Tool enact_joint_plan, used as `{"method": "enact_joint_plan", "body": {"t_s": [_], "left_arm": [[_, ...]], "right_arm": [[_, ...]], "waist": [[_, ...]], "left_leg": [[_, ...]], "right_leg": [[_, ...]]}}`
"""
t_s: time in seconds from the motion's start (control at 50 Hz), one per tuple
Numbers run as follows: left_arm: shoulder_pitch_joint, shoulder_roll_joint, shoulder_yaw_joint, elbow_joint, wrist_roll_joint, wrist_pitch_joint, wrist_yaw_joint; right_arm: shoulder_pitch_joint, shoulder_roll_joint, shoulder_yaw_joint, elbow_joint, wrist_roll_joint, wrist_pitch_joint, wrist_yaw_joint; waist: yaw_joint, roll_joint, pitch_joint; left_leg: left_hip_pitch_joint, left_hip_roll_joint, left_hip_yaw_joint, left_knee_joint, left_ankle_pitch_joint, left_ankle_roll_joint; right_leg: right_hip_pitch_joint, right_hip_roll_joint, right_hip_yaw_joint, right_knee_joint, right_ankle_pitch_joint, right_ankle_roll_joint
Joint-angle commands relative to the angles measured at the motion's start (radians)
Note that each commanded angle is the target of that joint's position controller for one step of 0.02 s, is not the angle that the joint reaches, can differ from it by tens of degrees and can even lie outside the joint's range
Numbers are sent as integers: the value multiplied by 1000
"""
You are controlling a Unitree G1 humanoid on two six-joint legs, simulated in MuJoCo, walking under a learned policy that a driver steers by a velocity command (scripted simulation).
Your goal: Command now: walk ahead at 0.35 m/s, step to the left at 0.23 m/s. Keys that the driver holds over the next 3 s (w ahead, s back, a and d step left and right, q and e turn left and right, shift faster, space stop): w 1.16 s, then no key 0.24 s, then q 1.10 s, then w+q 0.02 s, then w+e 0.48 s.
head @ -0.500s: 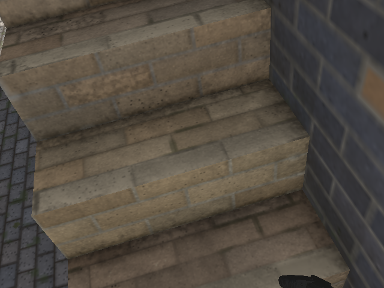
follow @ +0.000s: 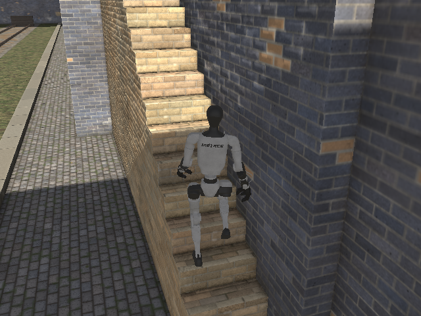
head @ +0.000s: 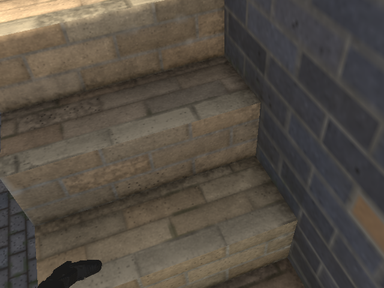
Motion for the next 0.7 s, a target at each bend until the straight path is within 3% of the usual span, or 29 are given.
{"method": "enact_joint_plan", "body": {"t_s": [0.02, 0.04, 0.08, 0.1, 0.12, 0.14, 0.16, 0.18, 0.2, 0.22, 0.24, 0.26, 0.28, 0.3, 0.32, 0.36, 0.38, 0.42, 0.44, 0.46, 0.54, 0.56, 0.58, 0.6, 0.62, 0.64, 0.66, 0.68, 0.7], "left_arm": [[198, 116, 51, 59, -38, 45, 13], [175, 99, 45, 40, -35, 19, 17], [186, 92, 31, 31, -33, 0, 7], [215, 68, 18, 39, -41, -2, 4], [235, 56, 10, 47, -53, 2, 4], [354, 58, 16, 80, -57, 7, 12], [519, 88, 24, 130, -66, 1, 17], [550, 117, 22, 159, -48, -20, 10], [457, 92, 11, 162, 5, -32, 25], [341, 106, -16, 113, 40, -34, 21], [359, 226, 25, 82, 25, -25, 20], [259, 312, 54, 64, -12, -17, 27], [161, 267, 44, 73, -44, -28, 34], [187, 209, 24, 133, -39, -44, 39], [237, 190, 22, 174, -13, -59, 44], [297, 138, 7, 223, -2, -87, 50], [337, 135, 12, 247, -9, -97, 40], [424, 133, 26, 295, 1, -121, 19], [443, 120, 25, 310, -3, -129, 15], [453, 108, 29, 321, 11, -132, 30], [431, 107, 25, 328, 13, -101, 53], [400, 140, 33, 315, -12, -100, 55], [321, 154, 41, 282, -28, -83, 54], [342, 201, 43, 278, -53, -78, 40], [388, 237, 52, 289, -61, -79, 40], [430, 165, 14, 307, -67, -78, 23], [403, 265, 33, 302, -55, -97, 7], [345, 315, 48, 276, -57, -106, -19], [278, 332, 55, 239, -45, -111, -50]], "right_arm": [[-186, -47, 2, -120, 2, -63, -1], [-192, -59, 5, -130, -15, -51, -13], [-212, -81, 1, -140, -29, -47, -14], [-219, -75, 6, -136, -28, -52, -12], [-179, -66, 8, -118, -20, -57, -13], [-180, -71, 4, -127, -21, -54, -3], [-211, -66, 4, -124, -26, -45, 9], [-196, -18, 18, -131, 16, -34, 10], [-182, 91, 45, -160, 48, -36, 17], [21, 191, 41, -172, 37, -24, 19], [221, 154, 13, -162, 32, -19, 5], [101, 78, 0, -231, -21, -9, 10], [-100, 45, -7, -301, -73, 3, 24], [-213, 42, -4, -322, -80, 6, 36], [-249, 65, 2, -333, -53, 26, 45], [-217, 105, 18, -315, -13, 67, 46], [-213, 123, 26, -308, -12, 80, 45], [-281, 167, 47, -312, -16, 78, 38], [-331, 177, 55, -330, -16, 78, 34], [-335, 194, 67, -348, -12, 67, 43], [-494, 197, 91, -438, 22, 68, 72], [-491, 231, 130, -439, 52, 61, 91], [-398, 263, 149, -421, 73, 54, 91], [-333, 253, 149, -400, 80, 67, 86], [-220, 227, 122, -383, 26, 77, 67], [-225, 189, 102, -352, 15, 45, 48], [-61, 177, 94, -335, 22, 42, 32], [54, 136, 71, -311, 11, 39, 19], [125, 46, 42, -301, -12, 52, 6]], "waist": [[82, 15, 99], [90, 28, 60], [118, -7, 14], [136, -3, -14], [126, 21, -28], [170, 85, -74], [244, 85, -108], [268, -74, -74], [171, -98, -34], [-6, -174, -40], [-23, -156, -227], [-39, -148, -184], [-43, -63, 78], [-7, -21, 162], [1, -31, 153], [-2, -1, 87], [-3, -8, 84], [29, -80, 30], [31, -89, 55], [20, -77, 54], [43, -91, 137], [78, -145, 143], [75, -241, 79], [92, -247, 5], [75, -211, -65], [68, -68, -192], [4, -121, -369], [-46, -125, -462], [-93, -22, -529]], "left_leg": [[-182, 236, -252, -439, -184, 208], [-143, 236, -252, -425, -86, 224], [-72, 193, -155, -401, -38, 152], [-96, 158, -93, -383, 14, 116], [-117, 155, -85, -380, 21, 126], [-116, 181, -126, -314, 24, 151], [-78, 161, -127, -133, 96, 134], [19, 71, -67, 198, 333, 82], [-83, -8, -100, 617, 90, 16], [-315, -108, -352, 1082, 101, -68], [-381, -180, -450, 1421, 84, -119], [-561, -159, -353, 1531, 120, -149], [-740, -98, -328, 1504, 188, -144], [-787, -108, -343, 1522, 241, -118], [-770, -107, -377, 1541, 261, -84], [-731, -99, -361, 1515, 261, -48], [-781, -91, -351, 1511, 231, -37], [-967, -67, -318, 1728, 152, 18], [-1043, -26, -312, 1721, 134, 29], [-1056, 25, -330, 1635, 182, 38], [-1046, 167, -171, 1362, 163, 35], [-892, 201, -138, 959, -45, 54], [-554, 170, -125, 790, -211, 82], [-300, 101, -8, 710, -336, 72], [-193, 65, 51, 778, -271, 94], [-81, 29, -9, 745, -176, 134], [53, -12, -99, 642, -212, 131], [235, -33, -148, 538, -209, 118], [361, -34, -248, 392, -351, 102]], "right_leg": [[124, -10, -64, 8, 73, -4], [171, -28, -72, -5, 66, -7], [303, -100, -113, -398, 75, -23], [473, -116, -193, -657, 61, -41], [619, -107, -260, -842, -15, -53], [777, -128, -243, -943, -38, -74], [913, -140, -208, -1165, -12, -87], [926, -93, -234, -1582, 174, -61], [930, -138, -177, -1630, 461, -12], [912, -347, 282, -1410, 1055, -48], [984, -540, 611, -1584, 869, -138], [927, -592, 767, -1773, -39, -261], [829, -507, 646, -1789, -509, -255], [796, -427, 479, -1717, -399, -244], [785, -373, 299, -1636, -229, -226], [825, -331, 132, -1596, -80, -191], [865, -323, 96, -1601, -60, -187], [998, -348, 108, -1630, -165, -212], [1008, -369, 91, -1655, -166, -207], [1009, -384, 53, -1659, -167, -189], [893, -385, -12, -1827, -221, -191], [852, -374, -59, -1967, -163, -187], [705, -344, -145, -2024, -74, -201], [691, -341, -224, -2040, 146, -219], [775, -399, -235, -1967, 578, -235], [831, -348, -242, -1744, 1174, -193], [867, -358, -213, -1579, 1287, -194], [796, -338, -185, -1467, 1255, -217], [697, -303, -147, -1302, 1065, -237]]}}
